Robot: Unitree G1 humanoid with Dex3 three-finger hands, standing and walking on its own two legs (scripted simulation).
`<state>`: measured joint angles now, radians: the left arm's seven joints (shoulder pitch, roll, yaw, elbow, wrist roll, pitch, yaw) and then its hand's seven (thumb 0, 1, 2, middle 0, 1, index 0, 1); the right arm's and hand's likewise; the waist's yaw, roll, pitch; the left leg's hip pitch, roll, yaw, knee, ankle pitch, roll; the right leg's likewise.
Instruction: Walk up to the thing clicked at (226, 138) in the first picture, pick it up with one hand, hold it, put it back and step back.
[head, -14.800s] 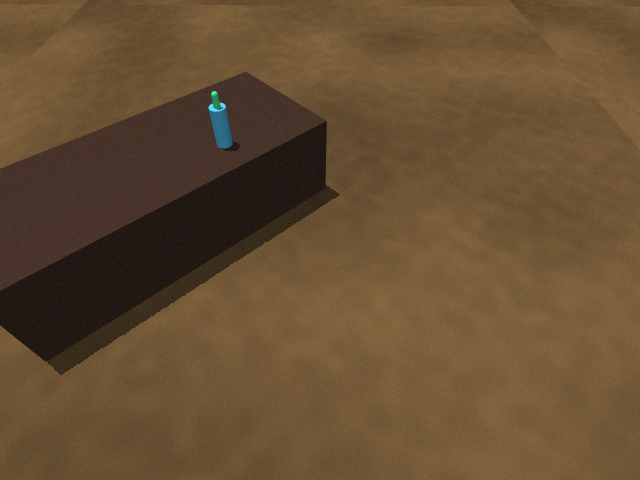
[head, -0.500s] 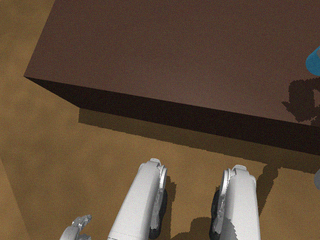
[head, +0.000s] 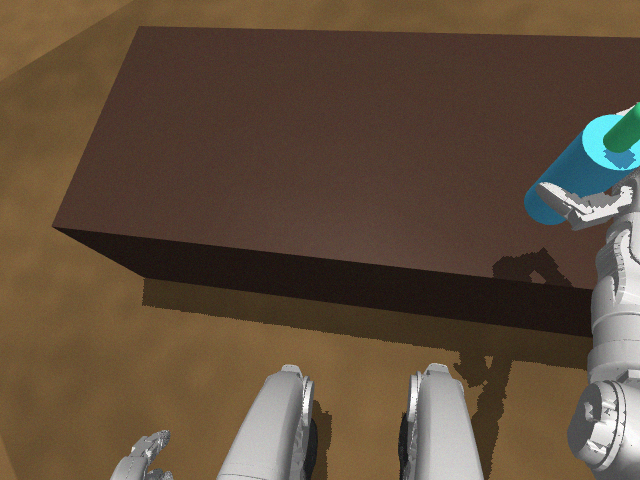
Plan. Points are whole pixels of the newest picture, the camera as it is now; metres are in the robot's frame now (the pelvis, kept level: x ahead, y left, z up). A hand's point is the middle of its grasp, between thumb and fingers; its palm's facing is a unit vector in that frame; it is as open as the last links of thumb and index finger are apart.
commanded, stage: lift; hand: right
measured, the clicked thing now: (589, 165) +0.46 -0.25 +0.04
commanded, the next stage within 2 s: hold in 1.20 s
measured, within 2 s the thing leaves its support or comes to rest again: neither
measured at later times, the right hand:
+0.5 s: hand (625, 177) +0.40 -0.23 +0.12, palm faces +0.30 +0.95 -0.03, open 9.6 cm
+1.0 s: hand (624, 172) +0.38 -0.20 +0.16, palm faces +0.29 +0.96 -0.03, open 9.6 cm
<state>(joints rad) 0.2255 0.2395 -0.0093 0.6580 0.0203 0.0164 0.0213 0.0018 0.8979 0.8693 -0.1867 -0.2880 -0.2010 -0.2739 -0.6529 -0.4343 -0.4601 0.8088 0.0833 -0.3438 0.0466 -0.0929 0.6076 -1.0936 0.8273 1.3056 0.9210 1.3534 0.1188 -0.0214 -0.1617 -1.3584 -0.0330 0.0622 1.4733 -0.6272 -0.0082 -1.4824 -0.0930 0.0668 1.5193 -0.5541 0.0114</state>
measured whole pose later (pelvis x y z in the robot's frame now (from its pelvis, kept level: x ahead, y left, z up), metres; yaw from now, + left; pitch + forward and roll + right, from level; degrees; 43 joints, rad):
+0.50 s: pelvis +0.02 +0.00 +0.09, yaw -3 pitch +17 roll +3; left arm 0.23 0.21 0.01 0.69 0.02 -0.04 0.05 0.00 0.88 0.89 -0.19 -0.29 -0.19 -0.29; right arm -0.33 -0.25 -0.28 0.61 0.11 -0.39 -0.02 -0.09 0.61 -1.09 0.84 1.29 0.93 1.34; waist 0.06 -0.01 -0.11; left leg -0.87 -0.01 0.04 1.08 -0.52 -0.01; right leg -0.98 -0.07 0.03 1.13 -0.46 0.01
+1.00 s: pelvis +0.04 +0.00 +0.12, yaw -3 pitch +11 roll +2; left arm 0.25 0.21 0.01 0.70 0.02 -0.03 0.06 0.01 0.89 0.88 -0.19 -0.29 -0.19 -0.29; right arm -0.21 -0.18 -0.21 0.53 0.12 -0.40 -0.06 -0.08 0.61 -1.09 0.84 1.29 0.93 1.33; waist 0.04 -0.01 -0.07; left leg -0.65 -0.01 0.02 0.92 -0.47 -0.01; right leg -0.74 -0.07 0.00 0.95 -0.41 0.02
